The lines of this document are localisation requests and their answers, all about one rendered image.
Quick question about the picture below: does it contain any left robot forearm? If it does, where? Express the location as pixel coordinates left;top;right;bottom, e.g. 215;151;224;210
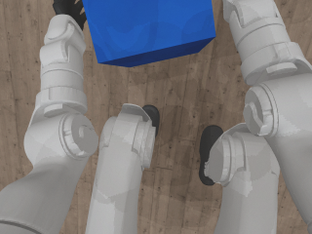
28;14;88;128

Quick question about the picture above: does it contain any left robot thigh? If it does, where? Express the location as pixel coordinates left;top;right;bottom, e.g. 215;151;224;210
85;112;156;234

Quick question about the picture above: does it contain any left robot hand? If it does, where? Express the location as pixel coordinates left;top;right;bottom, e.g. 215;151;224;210
53;0;87;31

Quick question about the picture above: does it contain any carton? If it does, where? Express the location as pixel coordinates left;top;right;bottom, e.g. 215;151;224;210
82;0;216;67

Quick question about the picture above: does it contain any left robot foot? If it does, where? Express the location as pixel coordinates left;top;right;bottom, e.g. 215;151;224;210
142;104;160;138

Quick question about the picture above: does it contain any right robot upper arm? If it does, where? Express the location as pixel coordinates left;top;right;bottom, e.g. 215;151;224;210
243;73;312;234

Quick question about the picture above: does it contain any right robot forearm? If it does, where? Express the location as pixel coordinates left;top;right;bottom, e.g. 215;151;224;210
222;0;312;86

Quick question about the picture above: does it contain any left robot upper arm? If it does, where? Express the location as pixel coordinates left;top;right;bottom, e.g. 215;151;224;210
0;112;98;234

